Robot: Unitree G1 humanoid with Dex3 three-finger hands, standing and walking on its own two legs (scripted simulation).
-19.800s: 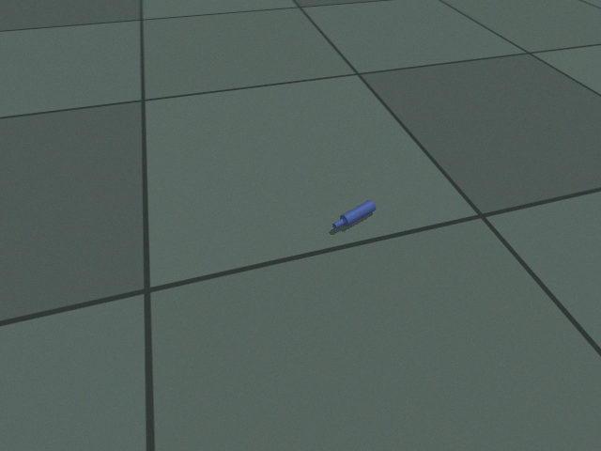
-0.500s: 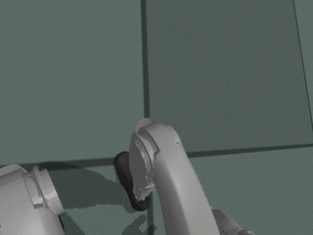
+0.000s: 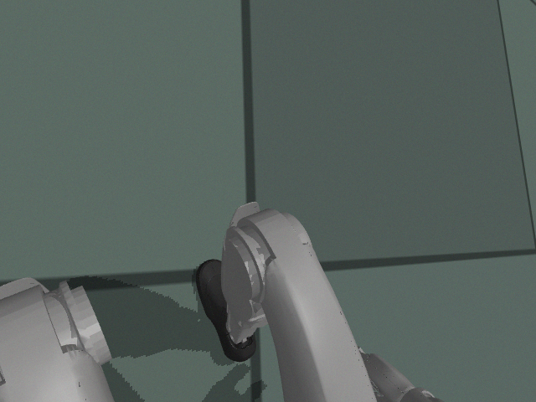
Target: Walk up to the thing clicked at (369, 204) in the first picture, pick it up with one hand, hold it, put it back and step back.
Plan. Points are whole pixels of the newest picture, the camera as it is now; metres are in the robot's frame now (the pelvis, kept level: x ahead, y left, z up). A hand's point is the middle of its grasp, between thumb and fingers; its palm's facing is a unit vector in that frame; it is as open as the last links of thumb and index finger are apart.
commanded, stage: close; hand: left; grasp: from above
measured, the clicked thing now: out of the picture +0.47 +0.37 -0.27
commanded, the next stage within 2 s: settle in 0.80 s
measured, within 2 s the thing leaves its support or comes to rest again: leaves its support in 1.28 s
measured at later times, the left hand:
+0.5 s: hand out of the picture +0.45 +0.35 -0.24, palm faces -0.45 -0.14 -0.88, open 9.3 cm
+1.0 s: hand out of the picture +0.45 +0.35 -0.24, palm faces -0.43 -0.13 -0.89, open 9.0 cm
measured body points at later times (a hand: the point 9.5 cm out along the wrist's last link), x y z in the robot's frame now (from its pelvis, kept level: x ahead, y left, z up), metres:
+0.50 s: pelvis +0.00 +0.00 +0.00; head +0.27 +0.14 +0.33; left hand +0.47 +0.35 -0.19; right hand +0.05 -0.25 -0.04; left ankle +0.06 +0.12 -0.27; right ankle +0.14 -0.14 -0.27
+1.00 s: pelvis +0.00 +0.00 +0.00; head +0.27 +0.14 +0.33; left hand +0.47 +0.35 -0.19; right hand +0.05 -0.26 -0.04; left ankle +0.06 +0.12 -0.27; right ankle +0.14 -0.13 -0.27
